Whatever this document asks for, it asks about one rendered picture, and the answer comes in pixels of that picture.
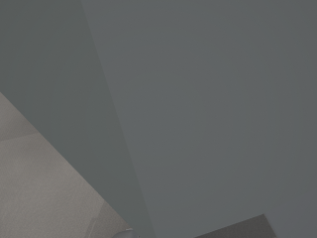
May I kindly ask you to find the fridge door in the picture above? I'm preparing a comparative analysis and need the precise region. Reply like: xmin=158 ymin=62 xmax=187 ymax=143
xmin=0 ymin=0 xmax=157 ymax=238

